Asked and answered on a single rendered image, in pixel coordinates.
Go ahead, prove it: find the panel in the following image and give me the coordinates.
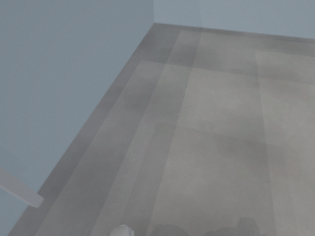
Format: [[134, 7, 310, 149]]
[[0, 166, 44, 208]]

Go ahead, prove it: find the left robot thigh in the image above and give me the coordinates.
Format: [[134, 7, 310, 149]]
[[107, 225, 135, 236]]

